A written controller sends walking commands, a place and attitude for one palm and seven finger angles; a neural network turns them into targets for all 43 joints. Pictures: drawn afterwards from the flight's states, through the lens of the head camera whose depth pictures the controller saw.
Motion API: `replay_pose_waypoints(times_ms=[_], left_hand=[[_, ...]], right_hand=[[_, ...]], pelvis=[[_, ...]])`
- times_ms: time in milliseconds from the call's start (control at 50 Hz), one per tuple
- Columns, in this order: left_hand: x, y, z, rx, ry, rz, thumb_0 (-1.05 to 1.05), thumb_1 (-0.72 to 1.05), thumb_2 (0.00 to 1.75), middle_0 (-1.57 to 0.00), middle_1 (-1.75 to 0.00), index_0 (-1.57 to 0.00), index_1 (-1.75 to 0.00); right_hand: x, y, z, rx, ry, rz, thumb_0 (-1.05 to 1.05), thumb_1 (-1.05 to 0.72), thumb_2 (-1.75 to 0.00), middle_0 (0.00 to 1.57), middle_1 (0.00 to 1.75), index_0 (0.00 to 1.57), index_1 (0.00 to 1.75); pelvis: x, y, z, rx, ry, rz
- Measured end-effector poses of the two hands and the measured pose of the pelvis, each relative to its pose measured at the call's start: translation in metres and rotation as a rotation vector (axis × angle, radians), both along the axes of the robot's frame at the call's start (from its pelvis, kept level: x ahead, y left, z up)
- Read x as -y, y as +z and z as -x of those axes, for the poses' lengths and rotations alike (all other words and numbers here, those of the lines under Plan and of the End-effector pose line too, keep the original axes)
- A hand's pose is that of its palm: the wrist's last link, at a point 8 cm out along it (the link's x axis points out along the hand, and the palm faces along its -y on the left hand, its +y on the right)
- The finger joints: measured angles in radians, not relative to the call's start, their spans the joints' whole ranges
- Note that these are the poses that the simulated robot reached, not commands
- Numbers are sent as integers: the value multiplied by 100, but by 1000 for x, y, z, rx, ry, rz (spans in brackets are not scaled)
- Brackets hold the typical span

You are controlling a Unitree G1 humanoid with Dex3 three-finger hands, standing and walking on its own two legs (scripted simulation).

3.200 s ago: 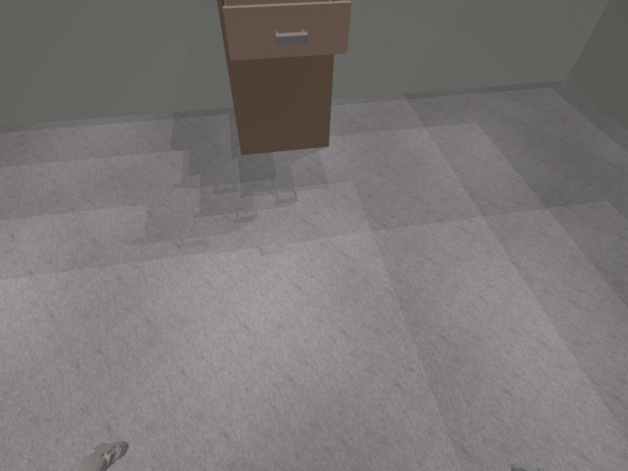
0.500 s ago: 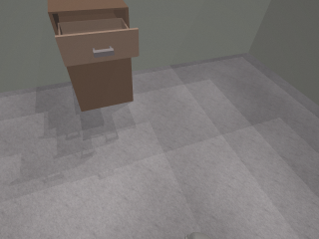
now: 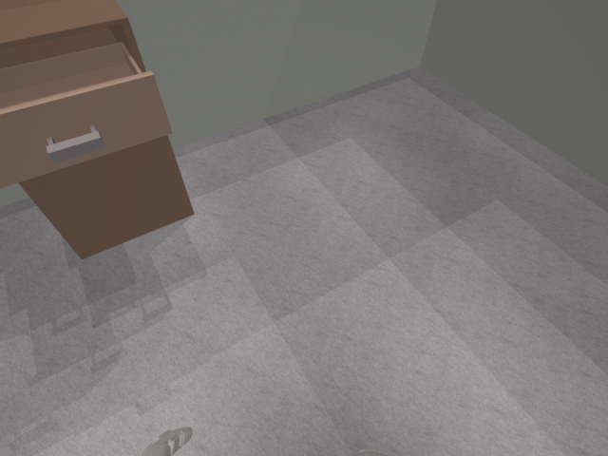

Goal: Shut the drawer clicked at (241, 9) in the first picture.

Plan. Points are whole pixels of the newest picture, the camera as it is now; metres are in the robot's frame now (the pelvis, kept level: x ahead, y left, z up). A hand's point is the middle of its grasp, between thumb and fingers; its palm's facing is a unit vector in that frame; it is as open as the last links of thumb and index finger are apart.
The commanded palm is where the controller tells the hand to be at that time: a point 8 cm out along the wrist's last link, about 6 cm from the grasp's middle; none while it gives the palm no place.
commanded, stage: walk to a spot facing it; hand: left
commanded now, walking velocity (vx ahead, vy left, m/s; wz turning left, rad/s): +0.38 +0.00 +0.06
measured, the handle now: (74, 140) +0.73 +0.51 -0.04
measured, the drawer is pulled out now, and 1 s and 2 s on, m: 0.30 0.30 0.30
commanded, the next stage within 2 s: turn to face it in 0.52 s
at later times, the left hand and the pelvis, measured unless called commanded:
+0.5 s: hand (148, 453) +0.16 +0.24 -0.17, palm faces +0.10 -0.98 -0.14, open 7.4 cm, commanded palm none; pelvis +0.21 +0.06 +0.01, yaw +1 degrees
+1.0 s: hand (203, 278) +0.44 +0.20 -0.14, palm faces +0.09 -0.97 -0.21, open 7.3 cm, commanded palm none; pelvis +0.34 +0.02 +0.01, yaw +6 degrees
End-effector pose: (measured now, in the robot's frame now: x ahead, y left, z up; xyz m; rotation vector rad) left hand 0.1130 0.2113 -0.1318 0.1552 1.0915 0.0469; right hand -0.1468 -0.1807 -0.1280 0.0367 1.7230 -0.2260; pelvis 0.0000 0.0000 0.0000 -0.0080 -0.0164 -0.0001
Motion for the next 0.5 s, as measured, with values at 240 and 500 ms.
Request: replay_pose_waypoints(times_ms=[240,500], left_hand=[[-38,8,10,-182,143,-61,-2,94,90,-20,-30,-20,-30],[-76,-13,-39,-394,196,17,1,91,90,-20,-30,-20,-30]], right_hand=[[45,11,-292,501,175,113,1,-93,-90,20,30,19,30],[-14,17,-442,587,278,141,0,-92,-90,20,30,19,30]], pelvis=[[-9,17,-96,3,29,21],[-63,8,-209,11,14,13]])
